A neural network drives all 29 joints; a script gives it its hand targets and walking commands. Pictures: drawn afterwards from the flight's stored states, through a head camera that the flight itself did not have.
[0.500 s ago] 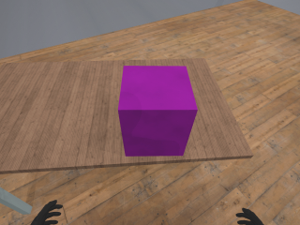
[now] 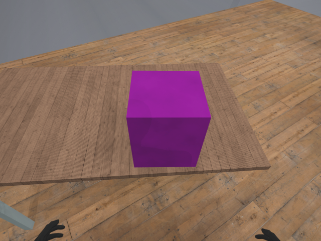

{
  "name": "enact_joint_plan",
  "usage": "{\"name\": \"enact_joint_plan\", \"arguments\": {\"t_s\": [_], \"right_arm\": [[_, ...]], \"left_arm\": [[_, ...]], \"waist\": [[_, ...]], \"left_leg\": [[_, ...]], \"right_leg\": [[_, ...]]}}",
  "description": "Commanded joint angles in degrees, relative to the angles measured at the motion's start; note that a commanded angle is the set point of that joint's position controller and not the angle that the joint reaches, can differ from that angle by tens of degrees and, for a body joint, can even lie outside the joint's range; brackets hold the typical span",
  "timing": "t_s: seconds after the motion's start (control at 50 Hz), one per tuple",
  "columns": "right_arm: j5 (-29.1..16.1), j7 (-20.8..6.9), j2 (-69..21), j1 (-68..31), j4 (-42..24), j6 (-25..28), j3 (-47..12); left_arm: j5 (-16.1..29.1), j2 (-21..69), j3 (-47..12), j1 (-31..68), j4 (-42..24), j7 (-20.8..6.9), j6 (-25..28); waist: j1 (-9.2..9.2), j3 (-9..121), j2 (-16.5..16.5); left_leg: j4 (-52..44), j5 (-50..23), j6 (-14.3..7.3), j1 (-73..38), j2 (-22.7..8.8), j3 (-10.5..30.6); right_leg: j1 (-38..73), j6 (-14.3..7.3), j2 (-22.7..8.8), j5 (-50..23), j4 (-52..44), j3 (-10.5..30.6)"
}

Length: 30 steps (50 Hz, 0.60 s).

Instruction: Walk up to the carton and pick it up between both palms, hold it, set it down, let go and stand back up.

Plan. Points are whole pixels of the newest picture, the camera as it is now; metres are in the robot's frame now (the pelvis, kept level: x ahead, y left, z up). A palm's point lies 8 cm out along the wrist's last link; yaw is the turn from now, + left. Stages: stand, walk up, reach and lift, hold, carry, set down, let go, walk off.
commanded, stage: stand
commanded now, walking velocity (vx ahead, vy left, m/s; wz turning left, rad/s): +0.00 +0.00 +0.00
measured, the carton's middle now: (165, 120) +0.47 -0.02 -0.01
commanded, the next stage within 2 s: none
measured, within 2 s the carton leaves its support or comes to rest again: neither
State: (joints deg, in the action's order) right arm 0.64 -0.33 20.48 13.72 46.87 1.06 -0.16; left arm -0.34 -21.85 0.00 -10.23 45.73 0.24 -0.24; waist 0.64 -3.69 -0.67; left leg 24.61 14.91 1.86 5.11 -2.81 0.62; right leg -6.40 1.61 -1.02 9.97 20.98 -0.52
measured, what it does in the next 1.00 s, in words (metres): stands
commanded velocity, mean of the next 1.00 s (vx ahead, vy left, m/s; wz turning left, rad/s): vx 0.00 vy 0.00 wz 0.00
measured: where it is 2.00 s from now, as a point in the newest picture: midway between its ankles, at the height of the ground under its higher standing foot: outside the picture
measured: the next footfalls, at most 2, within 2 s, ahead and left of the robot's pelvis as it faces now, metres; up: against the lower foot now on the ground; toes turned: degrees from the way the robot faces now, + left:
none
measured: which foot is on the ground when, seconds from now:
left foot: down 0.00-1.00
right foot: down 0.00-1.00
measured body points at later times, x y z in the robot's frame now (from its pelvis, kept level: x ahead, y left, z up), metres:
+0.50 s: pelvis +0.00 +0.00 +0.00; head -0.01 +0.00 +0.45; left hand +0.12 +0.30 -0.10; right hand +0.08 -0.30 -0.11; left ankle -0.01 +0.14 -0.74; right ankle +0.02 -0.14 -0.74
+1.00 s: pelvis -0.01 +0.00 +0.00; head -0.02 +0.00 +0.45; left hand +0.10 +0.31 -0.11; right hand +0.07 -0.30 -0.12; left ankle -0.01 +0.14 -0.74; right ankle +0.02 -0.14 -0.74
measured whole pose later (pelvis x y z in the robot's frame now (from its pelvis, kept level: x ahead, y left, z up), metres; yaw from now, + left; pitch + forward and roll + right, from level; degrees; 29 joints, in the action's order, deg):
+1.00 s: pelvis -0.01 +0.00 +0.00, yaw +0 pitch -5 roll -1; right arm 0.6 0.2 20.6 13.7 51.6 1.0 -0.2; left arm 0.2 -22.1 0.0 -10.2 51.1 0.2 -0.2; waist 0.6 -3.6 -0.7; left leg 24.6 14.4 1.9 5.1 -2.8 0.6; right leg -6.4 1.6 -1.0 9.4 21.0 -0.5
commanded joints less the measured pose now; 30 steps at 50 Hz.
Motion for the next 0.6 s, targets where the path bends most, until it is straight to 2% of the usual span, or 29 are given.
{"name": "enact_joint_plan", "arguments": {"t_s": [0.0, 0.02, 0.04, 0.06, 0.08, 0.1, 0.12, 0.14, 0.16, 0.18, 0.2, 0.22, 0.24, 0.26, 0.28, 0.3, 0.32, 0.34, 0.36, 0.38, 0.4, 0.42, 0.46, 0.48, 0.5, 0.52, 0.56, 0.58], "right_arm": [[-0.9, 0.4, 11.8, -1.2, -1.2, 0.9, 4.7], [-0.8, 0.6, 11.3, -1.8, -0.8, 0.8, 4.4], [-0.4, 0.8, 11.8, -2.7, -1.1, 0.8, 4.6], [-0.9, 0.7, 11.0, -1.4, -0.5, 0.7, 4.6], [-0.9, 0.5, 11.0, -1.5, -0.5, 0.7, 4.2], [-1.0, 0.7, 10.6, -0.5, 0.2, 0.7, 4.0], [-0.8, 0.3, 10.6, 0.6, 0.4, 1.0, 4.2], [-0.6, 0.6, 12.3, -1.3, 0.6, 0.7, 4.6], [-0.6, 0.7, 11.3, -2.6, -0.4, 0.7, 4.4], [-0.7, 0.9, 11.8, -1.0, 0.5, 0.8, 4.6], [-0.8, 0.7, 12.1, -0.6, 0.8, 1.0, 4.6], [-0.7, 0.8, 11.7, -0.6, 1.3, 0.9, 4.5], [-0.6, 0.8, 11.9, -1.5, 0.5, 1.1, 4.5], [-0.9, 0.5, 10.6, -0.9, 0.9, 0.8, 4.4], [-0.5, 0.7, 13.4, -2.7, 1.2, 0.8, 4.9], [-0.4, 0.5, 12.3, -3.5, 0.7, 1.0, 4.8], [-0.7, 0.6, 11.2, -3.7, 0.4, 1.1, 4.4], [-0.9, 0.6, 10.8, -3.8, 0.8, 1.1, 4.5], [-1.1, 0.6, 11.8, -3.7, 1.1, 1.0, 4.6], [-0.9, 1.1, 11.7, -1.6, 2.1, 1.2, 4.3], [-0.7, 0.6, 11.7, -2.3, 1.6, 1.0, 4.3], [-0.7, 0.7, 11.7, -2.0, 1.9, 1.1, 4.7], [-0.8, 0.8, 10.4, -2.5, 1.8, 1.0, 4.2], [-0.5, 0.7, 11.1, -1.1, 1.9, 1.1, 4.3], [-0.4, 0.9, 12.1, -1.7, 2.0, 0.8, 4.7], [-0.5, 0.9, 11.7, -2.4, 2.5, 0.6, 4.6], [-1.3, 1.0, 11.5, -1.0, 2.4, 0.6, 4.3], [-0.9, 0.8, 10.8, -2.8, 2.3, 0.8, 4.0]], "left_arm": [[0.6, -9.9, 3.2, 2.3, 1.1, 0.2, 1.6], [0.4, -11.5, 3.5, 2.3, 0.7, 0.5, 1.6], [0.6, -10.4, 3.1, 3.1, 1.4, 0.3, 1.3], [0.1, -10.5, 3.4, 2.1, 1.9, 0.2, 1.3], [0.4, -10.2, 3.1, 1.5, 1.7, 0.5, 1.5], [0.4, -10.3, 3.4, 1.4, 2.0, 0.4, 1.9], [0.2, -10.9, 3.5, 2.3, 1.8, 0.1, 2.1], [0.2, -10.0, 3.0, 1.6, 2.2, 0.2, 2.2], [0.7, -9.9, 3.1, 3.0, 1.8, 0.3, 1.8], [0.8, -9.0, 3.1, 3.2, 2.2, 0.2, 1.8], [0.5, -11.3, 3.4, 2.9, 2.3, 0.4, 2.3], [0.2, -9.8, 2.9, 1.6, 3.1, 0.3, 2.1], [0.5, -11.5, 3.5, 1.3, 3.0, 0.4, 2.3], [-0.3, -11.6, 3.7, 2.9, 3.4, 0.5, 2.0], [0.7, -9.7, 3.0, 3.0, 3.0, 0.3, 2.3], [0.5, -9.9, 3.2, 2.1, 3.4, 0.5, 2.0], [0.5, -9.6, 3.5, 1.8, 3.1, 0.6, 2.1], [0.5, -10.1, 3.4, 2.3, 3.6, 0.3, 2.0], [0.5, -10.1, 3.4, 3.0, 3.4, 0.4, 1.9], [0.5, -11.0, 3.6, 2.9, 3.6, 0.2, 1.8], [0.1, -10.9, 3.5, 2.7, 3.3, 0.1, 2.0], [0.4, -10.5, 3.4, 3.3, 4.1, 0.1, 1.9], [0.7, -10.4, 3.0, 1.9, 4.8, 0.4, 2.1], [0.6, -11.7, 3.3, 1.7, 4.6, 0.3, 2.3], [0.7, -11.2, 3.5, 2.2, 4.1, 0.4, 2.2], [0.4, -12.3, 3.8, 1.4, 4.8, 0.3, 2.1], [0.8, -11.2, 3.2, 0.6, 5.2, 0.4, 2.4], [0.6, -11.1, 3.2, 1.2, 5.4, 0.4, 2.3]], "waist": [[-0.6, 5.9, -0.9], [-0.71, 4.1, 1.6], [-0.85, 3.4, -2.0], [0.09, 2.4, -1.7], [-1.34, 2.2, -1.7], [-0.08, 3.5, -0.6], [0.26, 3.0, -1.0], [-1.0, 4.1, -0.9], [-0.56, 3.0, -0.9], [-0.5, 1.5, -2.3], [-0.26, 2.8, -2.5], [-0.71, 4.2, -1.3], [-0.95, 3.2, 1.1], [0.27, 1.8, 1.1], [-0.52, 1.9, -0.8], [-1.04, 1.9, -2.5], [-1.09, 5.1, -0.6], [-0.84, 2.8, 0.3], [-0.97, 3.0, -1.7], [-0.11, 4.1, -1.8], [-0.77, 4.3, -1.9], [-0.38, 2.3, -2.0], [-0.27, 3.9, -1.7], [-0.5, 3.5, 0.8], [-0.68, 1.5, -0.1], [-1.78, 3.5, 1.0], [-0.2, 2.6, -0.9], [-0.61, 1.4, -0.7]], "left_leg": [[-6.3, -10.0, -2.9, 2.8, -4.0, 3.2], [-6.6, -9.9, -2.6, 2.2, -4.1, 4.3], [-6.7, -7.9, -2.7, 3.6, -4.2, 3.2], [-7.0, -8.9, -2.7, 4.1, -4.0, 3.9], [-6.9, -10.3, -3.0, 4.9, -4.2, 3.5], [-6.9, -9.3, -2.5, 3.0, -4.1, 3.5], [-6.6, -10.1, -2.4, 2.6, -3.7, 2.8], [-7.2, -9.4, -2.6, 2.2, -4.1, 3.2], [-7.1, -8.1, -2.7, 2.9, -4.2, 3.2], [-7.6, -8.5, -2.5, 3.5, -4.2, 3.9], [-7.6, -9.1, -2.7, 4.1, -4.2, 4.0], [-6.8, -8.5, -2.6, 2.6, -4.1, 3.1], [-7.6, -7.7, -2.6, 3.2, -4.2, 4.1], [-7.3, -6.7, -2.3, 2.8, -3.8, 3.4], [-7.7, -5.6, -2.6, 4.9, -3.6, 3.2], [-8.1, -7.7, -2.9, 6.0, -4.0, 3.6], [-7.2, -9.1, -2.5, 3.9, -4.2, 3.8], [-7.4, -9.0, -2.7, 4.8, -3.8, 3.2], [-7.7, -7.9, -2.9, 4.9, -4.3, 4.1], [-7.8, -8.6, -3.2, 4.0, -4.0, 4.0], [-7.4, -10.0, -2.9, 3.3, -4.3, 4.3], [-7.6, -8.4, -2.9, 4.7, -4.0, 3.6], [-7.3, -7.3, -2.5, 2.6, -4.0, 3.4], [-8.0, -8.2, -2.6, 3.5, -4.5, 4.2], [-7.9, -8.5, -2.5, 4.0, -3.8, 3.5], [-8.0, -9.9, -2.5, 3.6, -4.2, 4.0], [-6.9, -8.9, -2.4, 3.4, -4.3, 4.0], [-8.1, -7.8, -2.8, 4.6, -4.5, 4.3]], "right_leg": [[3.4, -2.8, -6.4, -9.3, -0.5, 3.8], [1.2, -2.6, -5.8, -7.8, -0.6, 3.2], [1.3, -2.4, -6.0, -7.6, -1.0, 3.7], [1.8, -2.4, -5.8, -8.5, -1.1, 3.3], [2.3, -2.5, -6.2, -9.4, -0.6, 3.8], [2.6, -2.2, -5.9, -9.8, -0.5, 3.9], [1.3, -2.2, -5.9, -9.4, -0.8, 4.0], [1.3, -2.1, -6.0, -9.6, -1.1, 3.5], [0.8, -1.8, -5.8, -7.9, -1.2, 3.3], [0.1, -2.5, -6.1, -6.8, -1.1, 4.0], [1.6, -2.2, -6.1, -8.4, -1.7, 4.3], [2.2, -1.8, -5.6, -8.7, -1.7, 3.4], [1.2, -1.9, -5.8, -6.5, -1.1, 3.8], [-0.3, -2.3, -5.5, -4.6, -2.0, 3.9], [1.5, -1.7, -5.9, -7.1, -2.1, 4.6], [2.0, -2.3, -6.3, -6.9, -0.9, 4.3], [2.9, -2.4, -6.0, -7.6, -0.7, 3.6], [2.1, -2.3, -5.8, -8.5, -1.1, 3.4], [2.0, -2.5, -6.2, -8.4, -1.4, 3.9], [3.3, -1.8, -6.3, -9.3, -1.5, 3.6], [1.9, -2.5, -5.9, -8.5, -0.6, 3.6], [2.3, -2.5, -6.0, -8.9, -1.7, 3.7], [1.9, -2.2, -6.3, -9.1, -1.9, 4.3], [2.0, -2.0, -6.3, -8.0, -1.6, 4.0], [0.7, -2.0, -6.0, -8.0, -1.5, 4.1], [1.9, -2.1, -6.0, -7.1, -1.2, 3.6], [0.9, -2.0, -6.5, -9.0, -2.1, 4.6], [1.5, -2.3, -6.3, -6.8, -2.1, 4.1]]}}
